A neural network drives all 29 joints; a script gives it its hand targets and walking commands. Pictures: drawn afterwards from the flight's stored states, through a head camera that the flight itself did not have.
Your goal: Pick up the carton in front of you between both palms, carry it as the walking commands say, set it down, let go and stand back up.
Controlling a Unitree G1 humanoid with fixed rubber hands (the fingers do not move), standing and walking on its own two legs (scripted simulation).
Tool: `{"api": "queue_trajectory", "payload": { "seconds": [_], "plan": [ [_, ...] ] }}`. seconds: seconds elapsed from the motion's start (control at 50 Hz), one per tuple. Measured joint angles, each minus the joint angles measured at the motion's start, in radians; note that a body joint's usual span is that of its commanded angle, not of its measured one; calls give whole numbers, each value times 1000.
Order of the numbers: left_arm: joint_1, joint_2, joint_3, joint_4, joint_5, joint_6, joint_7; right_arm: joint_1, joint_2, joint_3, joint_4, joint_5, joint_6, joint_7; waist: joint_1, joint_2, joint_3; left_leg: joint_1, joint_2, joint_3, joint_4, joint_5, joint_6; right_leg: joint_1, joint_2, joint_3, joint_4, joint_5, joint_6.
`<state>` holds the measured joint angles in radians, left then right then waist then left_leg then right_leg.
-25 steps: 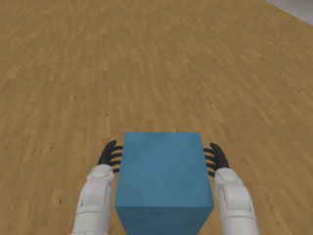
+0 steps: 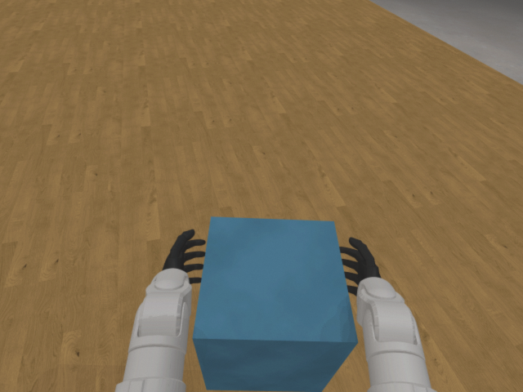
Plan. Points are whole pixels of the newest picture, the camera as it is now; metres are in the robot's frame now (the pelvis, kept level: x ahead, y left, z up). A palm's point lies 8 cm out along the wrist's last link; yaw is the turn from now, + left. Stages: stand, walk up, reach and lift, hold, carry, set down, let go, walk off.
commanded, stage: hold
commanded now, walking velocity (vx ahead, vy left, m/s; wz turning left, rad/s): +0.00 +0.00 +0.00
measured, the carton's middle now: (268, 308) +0.29 +0.00 -0.06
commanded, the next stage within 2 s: set down in 0.48 s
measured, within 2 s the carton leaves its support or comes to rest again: neither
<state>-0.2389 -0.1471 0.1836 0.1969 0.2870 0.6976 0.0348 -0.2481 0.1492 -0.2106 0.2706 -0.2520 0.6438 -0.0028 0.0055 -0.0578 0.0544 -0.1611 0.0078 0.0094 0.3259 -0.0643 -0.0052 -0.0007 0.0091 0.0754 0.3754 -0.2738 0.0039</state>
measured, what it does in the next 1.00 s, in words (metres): stands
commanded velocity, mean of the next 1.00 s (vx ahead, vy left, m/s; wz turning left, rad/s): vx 0.00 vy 0.00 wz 0.00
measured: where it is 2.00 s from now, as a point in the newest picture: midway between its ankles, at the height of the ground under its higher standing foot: outside the picture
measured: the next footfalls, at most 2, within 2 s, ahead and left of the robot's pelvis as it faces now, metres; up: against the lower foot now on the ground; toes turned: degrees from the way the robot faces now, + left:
none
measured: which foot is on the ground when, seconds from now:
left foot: down 0.00-1.00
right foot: down 0.00-1.00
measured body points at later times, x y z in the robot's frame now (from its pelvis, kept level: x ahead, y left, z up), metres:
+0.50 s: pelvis +0.00 +0.02 +0.00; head -0.03 +0.05 +0.45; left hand +0.31 +0.17 +0.03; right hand +0.30 -0.14 +0.03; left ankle +0.08 +0.12 -0.74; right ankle -0.03 -0.13 -0.74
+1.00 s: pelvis -0.02 +0.00 -0.03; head +0.14 +0.03 +0.39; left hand +0.35 +0.17 -0.10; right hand +0.37 -0.13 -0.09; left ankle +0.08 +0.12 -0.74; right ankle -0.03 -0.13 -0.74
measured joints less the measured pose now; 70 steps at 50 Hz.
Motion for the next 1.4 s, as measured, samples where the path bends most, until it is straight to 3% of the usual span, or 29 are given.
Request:
{"api": "queue_trajectory", "payload": {
  "seconds": [0.56, 0.74, 0.84, 0.92, 1.0, 1.1, 1.24, 1.4],
  "plan": [
    [-50, -11, 42, 40, 21, 14, -25, -48, 12, -59, 55, -30, 8, 21, 10, -13, -16, 10, -35, 1, 14, -18, 27, -1, -10, 73, 6, -3, 13],
    [-198, -47, 213, 200, 110, -82, -36, -188, 59, -196, 208, -125, -79, 20, 24, -17, 11, -63, -31, -14, 87, -49, 15, -83, 7, 71, 99, -41, 10],
    [-297, -38, 300, 290, 154, -192, -64, -279, 84, -290, 278, -195, -187, 20, 33, -19, 35, -211, -25, -36, 175, -71, 2, -230, 25, 55, 197, -72, 8],
    [-330, -30, 317, 314, 159, -307, -67, -322, 79, -308, 301, -204, -292, 17, 32, -12, 55, -382, -23, -63, 238, -71, -9, -399, 39, 32, 270, -85, 2],
    [-340, -15, 304, 318, 114, -431, -50, -343, 54, -272, 312, -148, -405, -4, 25, 5, 64, -591, -18, -92, 319, -74, -19, -601, 57, 7, 352, -97, -3],
    [-349, 6, 260, 288, 20, -524, -22, -355, 5, -189, 296, -20, -493, -36, 31, 11, 22, -871, -16, -118, 451, -100, -34, -883, 81, 2, 489, -126, -3],
    [-398, 16, 252, 242, -39, -518, -6, -415, -42, -141, 277, 84, -488, -50, 31, 8, -107, -1177, -24, -134, 627, -149, -50, -1198, 105, 15, 674, -173, 10],
    [-514, -18, 333, 251, 19, -434, 6, -556, -76, -216, 344, 37, -409, -8, 37, 2, -196, -1398, -40, -126, 805, -195, -45, -1417, 112, 19, 859, -231, 26]
  ]
}}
